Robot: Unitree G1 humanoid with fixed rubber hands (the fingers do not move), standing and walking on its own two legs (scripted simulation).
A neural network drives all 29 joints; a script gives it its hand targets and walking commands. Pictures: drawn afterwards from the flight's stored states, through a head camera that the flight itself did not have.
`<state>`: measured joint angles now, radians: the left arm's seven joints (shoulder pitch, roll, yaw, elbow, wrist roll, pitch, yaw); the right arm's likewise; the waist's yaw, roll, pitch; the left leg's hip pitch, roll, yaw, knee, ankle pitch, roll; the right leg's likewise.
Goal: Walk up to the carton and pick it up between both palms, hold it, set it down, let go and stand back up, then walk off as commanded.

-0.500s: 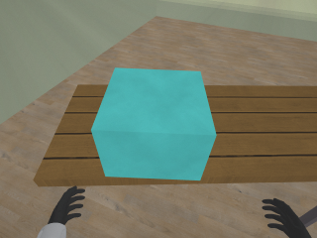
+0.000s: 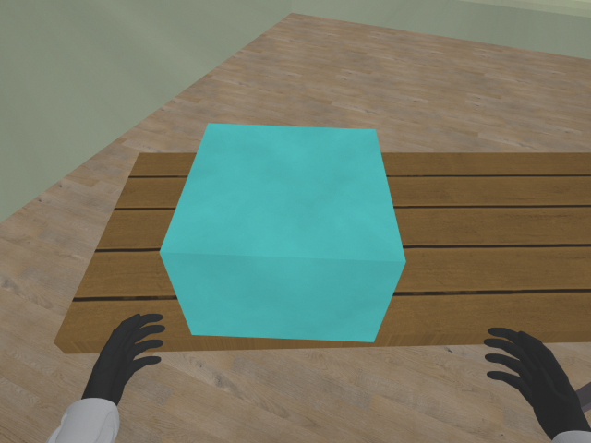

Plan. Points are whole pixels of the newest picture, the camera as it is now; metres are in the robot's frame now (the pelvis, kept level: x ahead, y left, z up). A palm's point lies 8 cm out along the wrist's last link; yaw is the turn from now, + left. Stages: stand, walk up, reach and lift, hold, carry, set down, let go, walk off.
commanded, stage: reach and lift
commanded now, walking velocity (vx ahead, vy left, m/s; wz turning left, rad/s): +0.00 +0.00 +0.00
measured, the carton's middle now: (287, 227) +0.45 +0.04 +0.04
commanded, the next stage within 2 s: none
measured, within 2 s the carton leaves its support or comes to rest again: neither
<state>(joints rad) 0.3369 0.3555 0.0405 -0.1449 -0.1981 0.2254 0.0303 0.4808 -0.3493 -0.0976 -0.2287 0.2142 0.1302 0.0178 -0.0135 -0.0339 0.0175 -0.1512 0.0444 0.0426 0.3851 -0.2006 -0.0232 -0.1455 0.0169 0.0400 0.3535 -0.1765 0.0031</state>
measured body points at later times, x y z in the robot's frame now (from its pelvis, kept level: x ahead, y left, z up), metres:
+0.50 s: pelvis +0.00 +0.00 +0.00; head +0.00 +0.01 +0.45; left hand +0.28 +0.24 +0.10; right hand +0.26 -0.24 +0.10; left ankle +0.00 +0.13 -0.75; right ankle +0.01 -0.12 -0.75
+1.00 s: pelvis +0.00 +0.00 +0.00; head +0.01 +0.01 +0.45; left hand +0.35 +0.25 +0.15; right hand +0.35 -0.23 +0.13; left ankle +0.00 +0.13 -0.75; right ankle +0.01 -0.12 -0.75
